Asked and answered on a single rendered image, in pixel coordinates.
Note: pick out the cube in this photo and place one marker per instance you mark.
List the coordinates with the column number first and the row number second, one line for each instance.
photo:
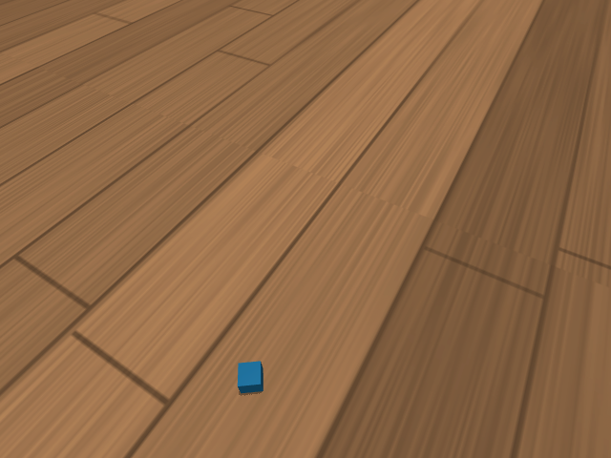
column 250, row 377

